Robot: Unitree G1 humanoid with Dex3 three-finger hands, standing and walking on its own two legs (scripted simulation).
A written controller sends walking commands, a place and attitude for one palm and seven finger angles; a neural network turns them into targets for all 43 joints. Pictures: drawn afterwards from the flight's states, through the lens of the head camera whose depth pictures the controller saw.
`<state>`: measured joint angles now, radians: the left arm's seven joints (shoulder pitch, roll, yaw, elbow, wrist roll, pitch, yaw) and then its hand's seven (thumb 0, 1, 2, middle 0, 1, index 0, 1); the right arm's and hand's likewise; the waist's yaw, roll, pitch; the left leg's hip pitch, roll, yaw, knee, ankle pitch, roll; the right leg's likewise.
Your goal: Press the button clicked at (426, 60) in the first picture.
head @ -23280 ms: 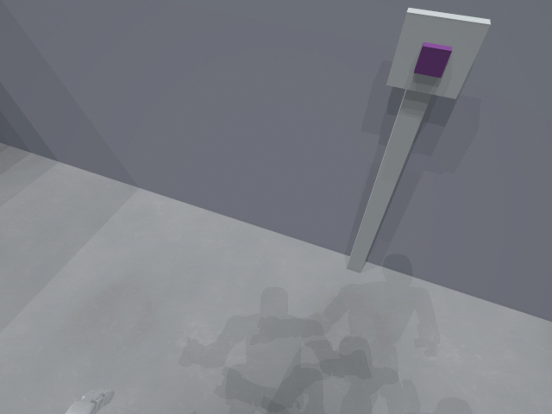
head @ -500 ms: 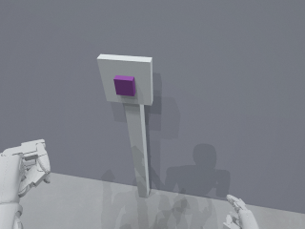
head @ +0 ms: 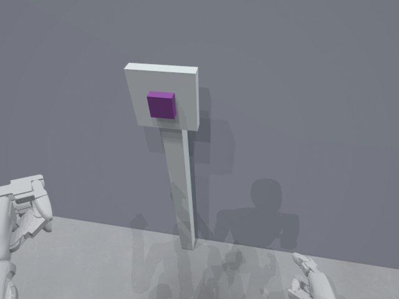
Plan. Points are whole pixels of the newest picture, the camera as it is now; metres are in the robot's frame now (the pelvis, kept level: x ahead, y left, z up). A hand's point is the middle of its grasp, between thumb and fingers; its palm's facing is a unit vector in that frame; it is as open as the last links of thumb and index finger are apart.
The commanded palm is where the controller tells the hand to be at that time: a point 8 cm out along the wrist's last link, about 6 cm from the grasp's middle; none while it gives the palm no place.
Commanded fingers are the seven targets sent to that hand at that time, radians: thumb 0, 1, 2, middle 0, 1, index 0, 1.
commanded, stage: step back with the hand held close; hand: left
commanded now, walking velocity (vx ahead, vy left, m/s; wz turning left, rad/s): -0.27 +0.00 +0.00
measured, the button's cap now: (162, 104) +0.49 +0.15 +0.15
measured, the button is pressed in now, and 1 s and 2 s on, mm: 0 0 0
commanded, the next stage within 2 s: stop stepping back and stand still in 1.12 s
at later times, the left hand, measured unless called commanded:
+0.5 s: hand (36, 249) +0.14 +0.25 +0.15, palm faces +0.32 -0.82 -0.48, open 3.1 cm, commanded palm +0.08 +0.29 +0.17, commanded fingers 0.00 0.90 0.90 -1.30 -1.50 -1.30 -1.50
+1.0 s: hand out of the picture +0.08 +0.27 +0.16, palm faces +0.33 -0.85 -0.41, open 3.1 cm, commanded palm +0.02 +0.30 +0.17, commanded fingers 0.00 0.90 0.90 -1.30 -1.50 -1.30 -1.50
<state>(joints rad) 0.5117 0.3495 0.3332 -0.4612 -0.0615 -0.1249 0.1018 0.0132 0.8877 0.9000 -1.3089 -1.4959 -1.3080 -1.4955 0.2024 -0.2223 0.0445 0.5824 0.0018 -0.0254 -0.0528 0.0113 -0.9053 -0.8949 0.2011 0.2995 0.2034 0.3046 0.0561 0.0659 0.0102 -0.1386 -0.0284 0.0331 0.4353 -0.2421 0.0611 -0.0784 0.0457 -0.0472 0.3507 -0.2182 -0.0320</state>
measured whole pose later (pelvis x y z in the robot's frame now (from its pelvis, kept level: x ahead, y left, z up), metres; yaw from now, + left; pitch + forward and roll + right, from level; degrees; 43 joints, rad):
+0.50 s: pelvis -0.05 +0.01 -0.01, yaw -1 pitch +0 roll -1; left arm 0.63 0.39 0.36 -0.57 -0.03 -0.19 0.12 0.01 0.89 0.90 -1.31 -1.50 -1.31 -1.50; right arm 0.20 -0.24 -0.01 0.51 0.01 0.02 -0.07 0.01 -0.91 -0.90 0.20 0.30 0.20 0.30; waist 0.01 0.02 0.00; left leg -0.35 -0.04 0.07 0.54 -0.21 0.08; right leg -0.32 0.03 -0.03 0.51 -0.20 -0.01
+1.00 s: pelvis -0.12 +0.03 +0.00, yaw -2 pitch +7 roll -5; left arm 0.62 0.41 0.38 -0.65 -0.04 -0.26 0.14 0.01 0.89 0.90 -1.31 -1.50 -1.31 -1.50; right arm 0.20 -0.15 0.02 0.61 -0.03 -0.11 -0.04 0.01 -0.90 -0.89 0.20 0.30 0.20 0.30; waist 0.02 -0.02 -0.07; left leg -0.48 0.00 0.04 0.31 0.04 0.09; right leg -0.16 0.07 0.01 0.65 -0.52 -0.01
